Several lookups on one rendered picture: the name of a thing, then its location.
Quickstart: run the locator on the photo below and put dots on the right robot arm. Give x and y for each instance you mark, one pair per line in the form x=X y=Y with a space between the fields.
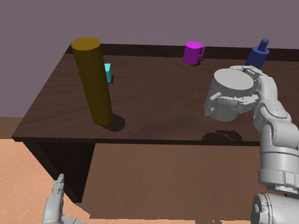
x=279 y=150

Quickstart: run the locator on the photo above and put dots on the desk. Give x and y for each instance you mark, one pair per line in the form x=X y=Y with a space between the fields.
x=156 y=99

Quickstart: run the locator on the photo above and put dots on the right robot hand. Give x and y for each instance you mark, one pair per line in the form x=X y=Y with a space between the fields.
x=263 y=88

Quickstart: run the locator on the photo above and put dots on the left robot hand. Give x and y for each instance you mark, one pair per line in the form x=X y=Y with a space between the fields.
x=53 y=211

